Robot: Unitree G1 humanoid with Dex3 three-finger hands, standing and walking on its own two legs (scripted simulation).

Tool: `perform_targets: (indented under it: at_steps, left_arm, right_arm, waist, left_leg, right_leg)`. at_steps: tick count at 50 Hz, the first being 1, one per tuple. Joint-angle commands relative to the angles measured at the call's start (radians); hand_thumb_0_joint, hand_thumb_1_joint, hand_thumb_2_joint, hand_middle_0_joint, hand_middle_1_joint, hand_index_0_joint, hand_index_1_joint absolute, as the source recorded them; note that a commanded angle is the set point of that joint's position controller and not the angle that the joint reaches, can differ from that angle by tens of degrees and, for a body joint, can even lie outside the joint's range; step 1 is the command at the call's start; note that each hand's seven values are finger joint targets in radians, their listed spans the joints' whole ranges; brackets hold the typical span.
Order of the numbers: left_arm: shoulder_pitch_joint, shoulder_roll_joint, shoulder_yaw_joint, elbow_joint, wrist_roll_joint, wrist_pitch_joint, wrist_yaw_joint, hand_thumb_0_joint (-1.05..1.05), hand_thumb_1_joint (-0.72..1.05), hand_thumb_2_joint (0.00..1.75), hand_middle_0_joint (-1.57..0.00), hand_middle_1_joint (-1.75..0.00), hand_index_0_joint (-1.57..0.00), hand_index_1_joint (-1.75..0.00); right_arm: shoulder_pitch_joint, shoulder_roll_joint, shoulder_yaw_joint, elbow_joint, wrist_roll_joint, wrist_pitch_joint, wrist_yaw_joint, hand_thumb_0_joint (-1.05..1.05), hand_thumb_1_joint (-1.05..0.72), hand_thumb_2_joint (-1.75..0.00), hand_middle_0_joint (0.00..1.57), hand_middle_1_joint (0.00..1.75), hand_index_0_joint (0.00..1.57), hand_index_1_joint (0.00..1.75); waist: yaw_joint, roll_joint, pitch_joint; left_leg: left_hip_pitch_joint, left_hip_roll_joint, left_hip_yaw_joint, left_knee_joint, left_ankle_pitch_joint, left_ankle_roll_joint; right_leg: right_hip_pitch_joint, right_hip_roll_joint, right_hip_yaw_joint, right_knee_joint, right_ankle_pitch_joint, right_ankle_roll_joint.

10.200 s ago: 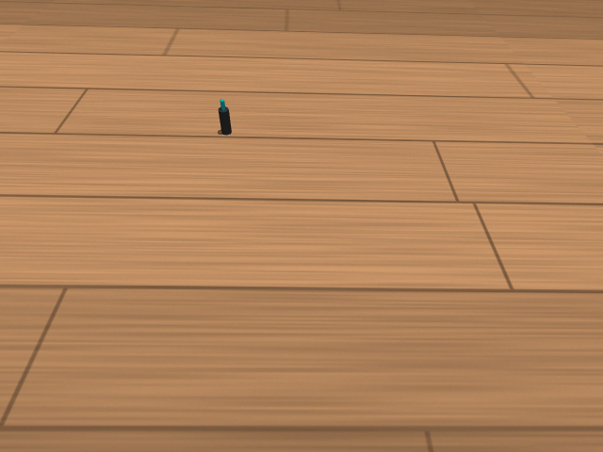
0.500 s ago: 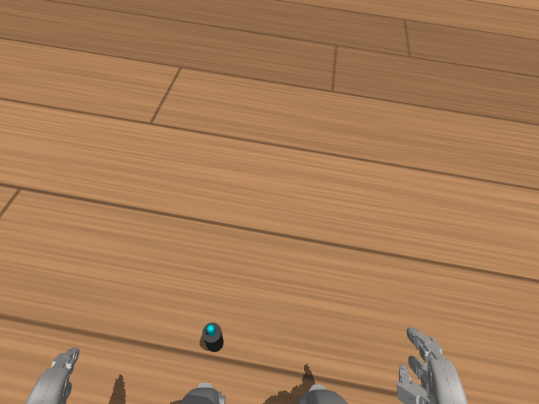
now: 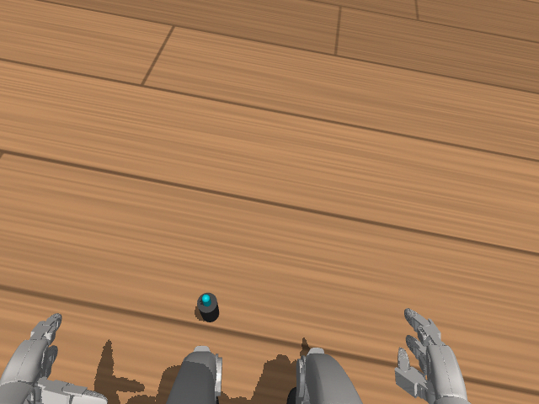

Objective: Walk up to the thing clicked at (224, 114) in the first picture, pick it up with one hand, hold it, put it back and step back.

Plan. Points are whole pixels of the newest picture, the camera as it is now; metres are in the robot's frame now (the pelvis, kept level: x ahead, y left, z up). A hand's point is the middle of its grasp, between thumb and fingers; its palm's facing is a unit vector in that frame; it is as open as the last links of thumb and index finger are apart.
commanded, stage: go down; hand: left
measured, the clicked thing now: (208, 306) +0.37 +0.13 -0.56
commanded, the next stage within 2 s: approach in 1.74 s
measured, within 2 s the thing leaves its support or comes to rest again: neither
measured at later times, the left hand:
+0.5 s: hand (95, 308) +0.29 +0.30 -0.19, palm faces +0.00 -0.99 -0.17, open 17.4 cm
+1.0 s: hand (103, 292) +0.33 +0.31 -0.24, palm faces -0.06 -0.99 -0.11, open 17.6 cm
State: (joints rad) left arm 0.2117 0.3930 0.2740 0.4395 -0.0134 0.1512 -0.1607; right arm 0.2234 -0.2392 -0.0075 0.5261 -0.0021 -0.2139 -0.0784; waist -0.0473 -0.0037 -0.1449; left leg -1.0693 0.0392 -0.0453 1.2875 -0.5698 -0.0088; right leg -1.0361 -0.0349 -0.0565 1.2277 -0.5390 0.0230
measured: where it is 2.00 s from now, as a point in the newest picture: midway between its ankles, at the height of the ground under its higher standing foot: outside the picture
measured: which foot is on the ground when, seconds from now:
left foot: down 0.00-1.00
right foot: down 0.00-1.00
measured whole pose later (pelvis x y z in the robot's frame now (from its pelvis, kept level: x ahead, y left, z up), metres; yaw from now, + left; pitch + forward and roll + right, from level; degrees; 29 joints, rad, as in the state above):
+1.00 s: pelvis -0.06 +0.00 -0.20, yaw -3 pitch +33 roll -5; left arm -0.46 0.68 0.58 0.95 -0.14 -0.35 -0.63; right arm 0.13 -0.32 0.05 0.66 -0.01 -0.18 -0.02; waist -0.09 -0.01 -0.16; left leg -1.91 0.03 -0.09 2.01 -0.68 -0.02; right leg -1.87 -0.04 -0.05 1.95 -0.65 0.02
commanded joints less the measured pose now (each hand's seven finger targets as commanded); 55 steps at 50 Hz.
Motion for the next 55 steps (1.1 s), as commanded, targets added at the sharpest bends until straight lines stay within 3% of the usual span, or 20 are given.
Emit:
perform_targets:
  at_steps: [1, 4, 5, 7, 9, 12, 15, 17, 18, 21, 22, 23, 26, 29, 30, 35, 40, 42, 50, 55]
  left_arm:
    - [-0.222, 0.248, 0.114, -0.105, -0.041, -0.206, -0.090, 0.00, -0.56, 0.10, -0.06, -0.09, -0.06, -0.09]
    - [-0.282, 0.323, 0.146, -0.106, -0.040, -0.284, -0.145, 0.00, -0.61, 0.10, -0.07, -0.13, -0.08, -0.13]
    - [-0.294, 0.317, 0.147, -0.055, -0.038, -0.297, -0.152, 0.00, -0.61, 0.09, -0.07, -0.13, -0.08, -0.12]
    - [-0.292, 0.335, 0.195, 0.024, -0.051, -0.316, -0.155, 0.00, -0.60, 0.07, -0.07, -0.07, -0.06, -0.07]
    - [-0.286, 0.296, 0.189, 0.115, -0.066, -0.333, -0.168, 0.00, -0.58, 0.06, -0.07, -0.05, -0.06, -0.06]
    - [-0.281, 0.376, 0.263, 0.183, -0.077, -0.344, -0.194, 0.00, -0.57, 0.05, -0.07, -0.06, -0.06, -0.06]
    - [-0.411, 0.402, 0.267, 0.151, -0.088, -0.389, -0.241, 0.00, -0.53, 0.02, -0.06, -0.03, -0.06, -0.03]
    - [-0.494, 0.446, 0.295, 0.154, -0.102, -0.431, -0.263, 0.00, -0.52, 0.02, -0.07, -0.02, -0.06, -0.02]
    - [-0.543, 0.462, 0.307, 0.123, -0.110, -0.454, -0.276, 0.00, -0.54, 0.02, -0.06, -0.02, -0.05, -0.02]
    - [-0.671, 0.465, 0.290, 0.176, -0.118, -0.513, -0.312, 0.00, -0.52, 0.05, -0.04, -0.04, -0.04, -0.03]
    - [-0.657, 0.483, 0.310, 0.217, -0.117, -0.522, -0.321, 0.00, -0.49, 0.05, -0.04, -0.03, -0.04, -0.03]
    - [-0.688, 0.519, 0.329, 0.230, -0.118, -0.533, -0.328, 0.00, -0.51, 0.06, -0.04, -0.04, -0.04, -0.04]
    - [-0.711, 0.516, 0.320, 0.277, -0.121, -0.542, -0.365, 0.00, -0.48, 0.06, -0.04, -0.04, -0.04, -0.04]
    - [-0.699, 0.564, 0.348, 0.310, -0.118, -0.536, -0.389, 0.00, -0.52, 0.07, -0.04, -0.05, -0.04, -0.05]
    - [-0.674, 0.555, 0.349, 0.353, -0.123, -0.531, -0.396, 0.00, -0.53, 0.06, -0.04, -0.05, -0.04, -0.04]
    - [-0.736, 0.612, 0.387, 0.302, -0.137, -0.540, -0.416, 0.00, -0.56, 0.06, -0.03, -0.05, -0.04, -0.04]
    - [-0.792, 0.597, 0.383, 0.332, -0.151, -0.557, -0.435, 0.00, -0.55, 0.07, -0.03, -0.05, -0.03, -0.05]
    - [-0.783, 0.591, 0.384, 0.343, -0.155, -0.559, -0.447, 0.00, -0.57, 0.06, -0.03, -0.05, -0.04, -0.05]
    - [-0.893, 0.648, 0.395, 0.310, -0.158, -0.569, -0.483, 0.00, -0.61, 0.05, -0.04, -0.07, -0.05, -0.06]
    - [-0.895, 0.691, 0.416, 0.355, -0.155, -0.559, -0.490, 0.00, -0.61, 0.05, -0.05, -0.08, -0.05, -0.07]
  right_arm:
    - [0.009, -0.177, -0.073, -0.089, 0.002, -0.080, -0.007, 0.00, -0.86, -0.89, 0.20, 0.30, 0.20, 0.30]
    - [0.016, -0.202, -0.078, -0.067, 0.000, -0.074, -0.009, 0.00, -0.86, -0.88, 0.20, 0.30, 0.20, 0.30]
    - [0.015, -0.206, -0.077, -0.061, 0.001, -0.068, -0.007, 0.00, -0.86, -0.89, 0.20, 0.30, 0.20, 0.30]
    - [0.016, -0.215, -0.068, -0.047, 0.006, -0.054, -0.002, 0.00, -0.85, -0.89, 0.20, 0.30, 0.20, 0.30]
    - [0.013, -0.218, -0.064, -0.048, 0.008, -0.041, 0.009, 0.00, -0.85, -0.89, 0.20, 0.30, 0.20, 0.30]
    - [0.007, -0.226, -0.065, -0.048, 0.013, -0.019, 0.020, 0.00, -0.85, -0.88, 0.20, 0.30, 0.20, 0.30]
    - [0.010, -0.228, -0.070, -0.033, 0.012, -0.011, 0.028, 0.00, -0.85, -0.89, 0.20, 0.30, 0.20, 0.30]
    - [0.000, -0.237, -0.069, -0.024, 0.013, -0.015, 0.029, 0.00, -0.85, -0.89, 0.20, 0.30, 0.20, 0.30]
    - [0.007, -0.234, -0.066, -0.008, 0.011, -0.018, 0.029, 0.00, -0.86, -0.89, 0.20, 0.30, 0.20, 0.30]
    - [0.011, -0.247, -0.066, 0.014, 0.005, -0.026, 0.028, 0.00, -0.86, -0.89, 0.20, 0.30, 0.20, 0.30]
    - [0.015, -0.248, -0.064, 0.025, 0.002, -0.029, 0.026, 0.00, -0.86, -0.89, 0.20, 0.30, 0.20, 0.30]
    - [0.014, -0.249, -0.058, 0.026, 0.001, -0.027, 0.026, 0.00, -0.86, -0.89, 0.20, 0.30, 0.20, 0.30]
    - [0.014, -0.256, -0.048, 0.031, -0.002, -0.022, 0.029, 0.00, -0.86, -0.89, 0.20, 0.30, 0.20, 0.30]
    - [0.011, -0.265, -0.038, 0.027, 0.000, -0.016, 0.034, 0.00, -0.86, -0.89, 0.20, 0.30, 0.20, 0.30]
    - [0.006, -0.267, -0.037, 0.033, 0.001, -0.015, 0.035, 0.00, -0.86, -0.89, 0.20, 0.30, 0.20, 0.30]
    - [0.012, -0.281, -0.029, 0.046, 0.005, -0.008, 0.035, 0.00, -0.87, -0.90, 0.20, 0.30, 0.20, 0.30]
    - [0.003, -0.284, -0.027, 0.055, 0.003, -0.004, 0.038, 0.00, -0.87, -0.90, 0.20, 0.30, 0.20, 0.30]
    - [0.012, -0.284, -0.024, 0.057, 0.000, -0.004, 0.038, 0.00, -0.87, -0.90, 0.20, 0.30, 0.20, 0.30]
    - [0.024, -0.300, -0.014, 0.072, -0.008, -0.003, 0.041, 0.00, -0.88, -0.90, 0.20, 0.30, 0.20, 0.30]
    - [0.017, -0.306, -0.007, 0.076, -0.008, 0.002, 0.041, 0.00, -0.88, -0.90, 0.20, 0.30, 0.20, 0.30]
  waist:
    - [-0.018, 0.120, -0.296]
    - [0.005, 0.191, -0.403]
    - [0.003, 0.185, -0.402]
    - [0.031, 0.181, -0.417]
    - [0.029, 0.140, -0.406]
    - [0.050, 0.077, -0.440]
    - [0.029, 0.105, -0.512]
    - [0.015, 0.092, -0.504]
    - [0.010, 0.116, -0.537]
    - [-0.029, 0.134, -0.502]
    - [-0.015, 0.138, -0.507]
    - [-0.019, 0.133, -0.502]
    - [-0.011, 0.158, -0.522]
    - [0.011, 0.154, -0.576]
    - [0.010, 0.146, -0.563]
    - [0.018, 0.193, -0.592]
    - [-0.009, 0.194, -0.526]
    - [-0.010, 0.165, -0.553]
    - [-0.014, 0.217, -0.633]
    - [-0.009, 0.215, -0.583]
  left_leg:
    - [0.065, -0.028, 0.007, -0.067, 0.139, 0.022]
    - [0.088, -0.020, -0.022, -0.039, 0.171, 0.007]
    - [0.076, -0.017, -0.032, -0.031, 0.152, 0.004]
    - [0.052, -0.015, -0.041, 0.001, 0.184, 0.002]
    - [-0.025, -0.019, -0.044, 0.036, 0.161, 0.006]
    - [-0.126, -0.031, -0.020, 0.103, 0.187, 0.022]
    - [-0.145, -0.031, -0.012, 0.159, 0.215, 0.023]
    - [-0.181, -0.029, -0.013, 0.182, 0.159, 0.027]
    - [-0.176, -0.028, -0.003, 0.223, 0.210, 0.030]
    - [-0.221, -0.022, -0.017, 0.245, 0.085, 0.029]
    - [-0.238, -0.022, -0.015, 0.260, 0.080, 0.028]
    - [-0.269, -0.023, -0.015, 0.261, 0.031, 0.028]
    - [-0.296, -0.023, -0.016, 0.272, -0.021, 0.026]
    - [-0.306, -0.025, -0.018, 0.289, -0.011, 0.026]
    - [-0.323, -0.025, -0.015, 0.301, -0.008, 0.027]
    - [-0.306, -0.024, -0.029, 0.345, 0.085, 0.022]
    - [-0.363, -0.020, -0.040, 0.374, 0.023, 0.023]
    - [-0.384, -0.024, -0.024, 0.406, 0.043, 0.028]
    - [-0.367, -0.025, -0.025, 0.461, 0.080, 0.023]
    - [-0.429, -0.028, -0.023, 0.477, 0.045, 0.025]
  right_leg:
    - [-0.017, 0.021, 0.033, -0.012, 0.113, -0.043]
    - [-0.092, 0.016, 0.029, 0.070, 0.127, -0.049]
    - [-0.133, 0.018, 0.022, 0.093, 0.111, -0.049]
    - [-0.181, 0.020, 0.015, 0.132, 0.123, -0.053]
    - [-0.204, 0.023, 0.008, 0.161, 0.116, -0.054]
    - [-0.159, 0.023, 0.020, 0.175, 0.139, -0.055]
    - [-0.183, 0.018, 0.028, 0.223, 0.164, -0.054]
    - [-0.230, 0.022, 0.028, 0.243, 0.118, -0.052]
    - [-0.245, 0.021, 0.036, 0.260, 0.162, -0.052]
    - [-0.355, 0.023, 0.032, 0.298, 0.062, -0.054]
    - [-0.359, 0.020, 0.039, 0.302, 0.055, -0.053]
    - [-0.355, 0.021, 0.044, 0.300, 0.014, -0.053]
    - [-0.390, 0.020, 0.046, 0.317, -0.031, -0.053]
    - [-0.392, 0.024, 0.030, 0.347, -0.027, -0.055]
    - [-0.408, 0.025, 0.026, 0.357, -0.021, -0.055]
    - [-0.475, 0.028, -0.001, 0.439, 0.049, -0.066]
    - [-0.555, 0.027, -0.003, 0.479, 0.012, -0.065]
    - [-0.522, 0.027, 0.002, 0.474, 0.026, -0.062]
    - [-0.563, 0.022, -0.008, 0.539, 0.048, -0.066]
    - [-0.603, 0.024, -0.011, 0.564, 0.020, -0.067]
